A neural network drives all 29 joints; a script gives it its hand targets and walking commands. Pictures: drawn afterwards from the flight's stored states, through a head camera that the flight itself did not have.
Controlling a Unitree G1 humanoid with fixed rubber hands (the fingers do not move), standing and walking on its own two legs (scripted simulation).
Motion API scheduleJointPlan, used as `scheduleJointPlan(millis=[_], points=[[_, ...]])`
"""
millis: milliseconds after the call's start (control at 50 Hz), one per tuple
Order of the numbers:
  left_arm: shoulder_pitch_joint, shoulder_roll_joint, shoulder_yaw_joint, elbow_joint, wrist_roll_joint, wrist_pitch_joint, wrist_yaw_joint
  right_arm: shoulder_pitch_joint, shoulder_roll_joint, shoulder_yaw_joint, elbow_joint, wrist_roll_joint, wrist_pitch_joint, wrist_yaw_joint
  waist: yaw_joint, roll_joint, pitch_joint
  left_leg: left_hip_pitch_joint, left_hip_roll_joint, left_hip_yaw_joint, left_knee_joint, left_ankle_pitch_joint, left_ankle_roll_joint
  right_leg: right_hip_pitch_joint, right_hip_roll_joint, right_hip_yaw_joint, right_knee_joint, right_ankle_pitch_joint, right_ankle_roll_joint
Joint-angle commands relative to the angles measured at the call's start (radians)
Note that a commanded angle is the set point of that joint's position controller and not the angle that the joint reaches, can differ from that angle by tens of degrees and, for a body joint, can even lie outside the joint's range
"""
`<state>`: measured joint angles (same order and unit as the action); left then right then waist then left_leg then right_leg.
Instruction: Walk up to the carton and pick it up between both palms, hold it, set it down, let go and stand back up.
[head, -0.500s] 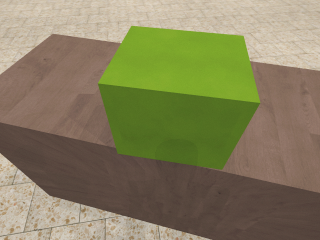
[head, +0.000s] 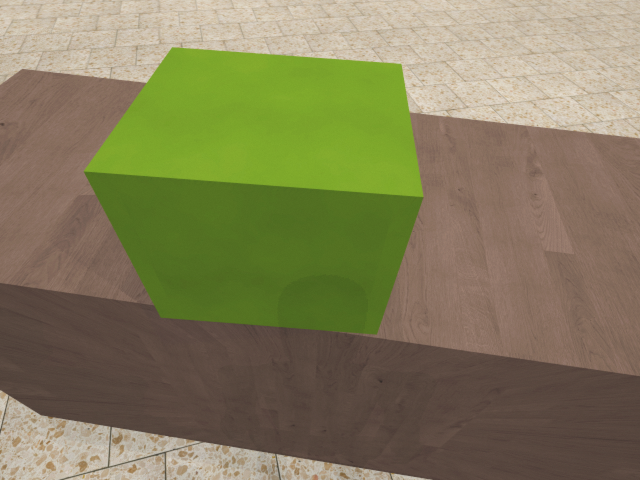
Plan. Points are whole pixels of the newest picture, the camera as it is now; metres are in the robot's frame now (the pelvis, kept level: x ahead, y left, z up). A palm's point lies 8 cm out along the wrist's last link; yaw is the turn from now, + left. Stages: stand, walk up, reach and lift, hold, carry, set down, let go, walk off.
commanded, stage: walk up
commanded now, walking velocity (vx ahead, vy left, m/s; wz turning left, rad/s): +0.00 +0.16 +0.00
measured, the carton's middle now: (277, 194) +0.44 +0.07 +0.13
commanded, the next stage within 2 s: none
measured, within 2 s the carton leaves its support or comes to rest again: neither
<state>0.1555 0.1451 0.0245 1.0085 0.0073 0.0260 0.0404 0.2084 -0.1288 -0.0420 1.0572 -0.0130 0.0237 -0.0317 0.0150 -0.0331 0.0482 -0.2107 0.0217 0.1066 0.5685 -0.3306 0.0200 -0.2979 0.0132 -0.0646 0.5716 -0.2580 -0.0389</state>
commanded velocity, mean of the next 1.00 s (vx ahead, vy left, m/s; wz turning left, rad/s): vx -0.04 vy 0.05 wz -0.02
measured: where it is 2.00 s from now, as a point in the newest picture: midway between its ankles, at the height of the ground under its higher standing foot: outside the picture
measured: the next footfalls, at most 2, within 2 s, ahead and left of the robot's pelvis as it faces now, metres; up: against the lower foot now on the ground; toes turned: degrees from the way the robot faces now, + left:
left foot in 1.06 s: +0.01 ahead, +0.23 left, +0.00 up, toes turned -2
right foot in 1.30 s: +0.01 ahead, -0.02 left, +0.00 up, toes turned +2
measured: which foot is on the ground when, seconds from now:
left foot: down 0.00-0.82, up 0.84-1.00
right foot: down 0.00-1.00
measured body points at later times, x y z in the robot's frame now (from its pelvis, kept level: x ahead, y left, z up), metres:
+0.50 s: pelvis +0.02 +0.03 +0.02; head +0.02 +0.04 +0.47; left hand +0.00 +0.23 -0.15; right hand +0.02 -0.18 -0.14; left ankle -0.02 +0.12 -0.73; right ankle +0.03 -0.09 -0.73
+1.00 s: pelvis -0.01 +0.08 +0.00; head +0.03 +0.08 +0.44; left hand -0.01 +0.33 -0.16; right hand +0.04 -0.18 -0.15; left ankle -0.03 +0.21 -0.69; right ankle +0.03 -0.09 -0.73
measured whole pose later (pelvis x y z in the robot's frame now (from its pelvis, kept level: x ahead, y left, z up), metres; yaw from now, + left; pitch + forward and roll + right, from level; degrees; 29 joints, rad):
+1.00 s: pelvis -0.01 +0.08 +0.00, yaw +0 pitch -1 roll -1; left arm 0.23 0.19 0.09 1.07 0.06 0.04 0.08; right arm 0.20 -0.22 -0.10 1.00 -0.03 0.07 -0.03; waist 0.04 0.02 0.10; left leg -0.41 0.03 -0.01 0.97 -0.50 -0.05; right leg -0.33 -0.10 -0.02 0.58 -0.23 0.08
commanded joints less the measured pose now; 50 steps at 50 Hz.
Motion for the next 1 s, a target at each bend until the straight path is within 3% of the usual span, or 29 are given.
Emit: scheduleJointPlan(millis=[0,20,40,60,80,100,120,140,160,180,220,260,400,540,760,780,800,820,840,860,900,920,940,960,980], points=[[0.046,0.188,0.051,-0.067,0.027,-0.015,0.015,0.023,-0.224,-0.058,-0.025,-0.002,0.012,0.005,0.060,0.283,-0.007,-0.066,0.111,-0.118,-0.176,0.296,0.042,0.083,-0.138,0.089,-0.065,0.064,-0.009],[0.117,0.230,0.067,-0.040,0.025,-0.021,0.020,-0.001,-0.183,-0.055,-0.054,-0.009,0.016,0.008,0.079,0.153,-0.042,-0.114,0.068,-0.071,-0.069,0.254,0.010,0.147,-0.231,0.200,-0.136,0.104,-0.052],[0.205,0.282,0.086,-0.013,0.027,-0.021,0.027,-0.013,-0.153,-0.054,-0.085,-0.009,0.020,0.008,0.094,-0.013,-0.064,-0.218,0.005,-0.017,0.084,0.075,-0.024,0.222,-0.376,0.393,-0.230,0.188,-0.131],[0.243,0.276,0.088,0.003,0.031,-0.016,0.037,-0.016,-0.162,-0.063,-0.102,-0.015,0.029,0.009,0.118,-0.133,-0.072,-0.300,-0.025,-0.045,0.305,-0.203,-0.033,0.231,-0.501,0.549,-0.290,0.270,-0.223],[0.123,0.054,0.011,0.017,0.011,-0.028,0.030,0.031,0.021,-0.008,-0.099,0.005,0.017,0.018,0.010,-0.167,-0.106,0.006,0.045,-0.194,0.173,-0.180,-0.002,-0.030,-0.331,0.334,-0.320,0.216,-0.236],[-0.049,0.041,0.006,0.004,0.003,-0.021,0.027,0.155,0.053,0.006,-0.064,0.003,-0.002,0.023,-0.119,-0.160,-0.069,0.111,0.050,-0.142,-0.109,-0.014,0.016,-0.097,-0.219,0.181,-0.277,0.040,-0.120],[-0.046,0.047,0.015,0.012,0.002,-0.019,0.016,0.153,-0.037,-0.009,-0.038,-0.010,-0.024,0.018,-0.094,-0.065,-0.019,0.143,0.063,-0.152,-0.263,0.171,0.020,-0.111,-0.129,0.105,-0.221,-0.019,-0.027],[0.037,0.035,0.015,0.012,-0.006,-0.016,0.003,0.129,-0.167,-0.032,-0.045,-0.018,-0.035,0.007,-0.021,0.088,-0.017,0.070,0.194,-0.332,-0.353,0.040,0.052,-0.079,-0.054,0.049,-0.171,-0.025,0.029],[0.030,0.044,0.013,0.010,-0.001,-0.009,-0.003,0.094,-0.164,-0.024,-0.038,-0.012,-0.032,0.004,-0.011,0.163,0.023,-0.094,0.244,-0.369,-0.382,0.021,0.090,0.069,-0.066,0.066,-0.192,0.009,0.034],[0.038,0.060,0.015,0.025,-0.005,-0.011,-0.010,0.051,-0.107,-0.006,-0.036,-0.011,-0.033,0.004,0.014,0.138,0.042,-0.121,0.202,-0.326,-0.391,0.015,0.066,0.150,-0.072,0.076,-0.221,0.083,0.030],[0.074,0.084,0.022,0.071,0.000,-0.027,-0.018,0.041,-0.110,-0.004,-0.033,0.000,-0.044,0.002,0.010,0.090,0.019,-0.058,0.134,-0.240,-0.379,0.077,0.022,0.222,-0.095,0.088,-0.247,0.183,0.020],[0.101,0.083,0.019,0.097,0.006,-0.038,-0.018,0.072,-0.094,-0.002,-0.010,0.008,-0.051,-0.001,0.001,0.070,-0.009,0.024,0.114,-0.197,-0.354,0.183,0.019,0.221,-0.114,0.103,-0.267,0.216,0.014],[0.134,0.071,0.007,0.148,0.003,-0.040,-0.007,0.116,-0.072,0.009,0.039,0.004,-0.048,-0.001,-0.008,0.061,0.033,0.039,0.094,-0.165,-0.343,0.172,0.025,0.187,-0.123,0.100,-0.288,0.192,0.023],[0.172,0.040,-0.004,0.182,-0.007,-0.040,-0.004,0.162,-0.079,0.005,0.064,0.003,-0.054,-0.007,-0.009,0.037,0.035,0.111,0.092,-0.154,-0.300,0.331,0.037,0.149,-0.131,0.086,-0.260,0.200,0.030],[0.181,0.022,-0.011,0.192,-0.005,-0.035,0.005,0.209,-0.059,0.012,0.091,0.004,-0.049,-0.012,-0.013,0.031,0.064,0.085,0.081,-0.151,-0.286,0.354,0.030,0.159,-0.133,0.081,-0.241,0.210,0.039],[0.153,0.179,0.040,0.111,0.010,-0.034,0.034,0.117,-0.255,-0.062,0.053,0.002,-0.012,-0.024,0.042,0.165,0.156,-0.089,0.059,-0.060,-0.082,0.488,-0.018,0.163,-0.284,0.131,-0.087,0.670,0.023],[0.253,0.226,0.060,0.118,0.012,-0.032,0.048,0.117,-0.228,-0.067,0.027,-0.002,0.002,-0.024,0.062,0.017,0.016,-0.173,0.022,-0.012,0.132,0.277,-0.043,0.287,-0.417,0.242,-0.049,1.002,-0.076],[0.339,0.246,0.077,0.130,0.015,-0.026,0.059,0.106,-0.169,-0.059,0.006,-0.003,0.016,-0.016,0.098,-0.151,-0.096,-0.245,-0.052,-0.016,0.420,-0.243,-0.061,0.326,-0.578,0.376,-0.099,1.262,-0.206],[0.390,0.235,0.085,0.138,0.026,-0.023,0.063,0.057,-0.140,-0.063,-0.025,-0.015,0.031,-0.014,0.116,-0.146,-0.139,-0.227,-0.017,-0.137,0.600,-0.334,-0.051,0.236,-0.575,0.433,-0.148,1.229,-0.253],[0.297,0.231,0.096,0.106,0.032,-0.023,0.069,0.054,-0.095,-0.059,-0.051,-0.017,0.040,-0.010,0.075,-0.147,-0.099,-0.249,0.023,-0.216,0.706,-0.296,-0.054,0.156,-0.553,0.398,-0.172,0.988,-0.250],[0.085,0.227,0.097,0.017,0.050,-0.013,0.062,0.074,-0.101,-0.071,-0.086,-0.021,0.047,-0.007,0.002,-0.181,0.003,-0.225,0.058,-0.263,0.686,-0.227,-0.060,-0.038,-0.463,0.306,-0.201,0.633,-0.176],[0.014,0.218,0.090,-0.015,0.053,-0.006,0.054,0.094,-0.112,-0.075,-0.092,-0.019,0.049,-0.004,-0.020,-0.182,-0.001,-0.196,0.055,-0.225,0.568,-0.206,-0.072,-0.062,-0.405,0.261,-0.204,0.522,-0.132],[0.004,0.208,0.088,-0.026,0.056,-0.001,0.047,0.092,-0.114,-0.074,-0.099,-0.017,0.052,0.000,-0.020,-0.196,-0.007,-0.176,0.046,-0.171,0.456,-0.191,-0.084,-0.068,-0.375,0.251,-0.214,0.475,-0.105],[0.032,0.213,0.089,-0.010,0.065,0.000,0.035,0.158,-0.098,-0.061,-0.088,-0.017,0.049,0.013,-0.042,-0.215,-0.110,-0.049,0.041,-0.118,0.319,-0.138,-0.078,-0.094,-0.334,0.229,-0.287,0.005,-0.062],[-0.009,0.253,0.103,-0.028,0.060,0.008,0.036,0.205,-0.099,-0.054,-0.077,-0.008,0.051,0.025,-0.067,-0.248,-0.098,0.034,0.016,-0.051,0.203,-0.120,-0.084,-0.158,-0.319,0.185,-0.294,-0.121,-0.037]])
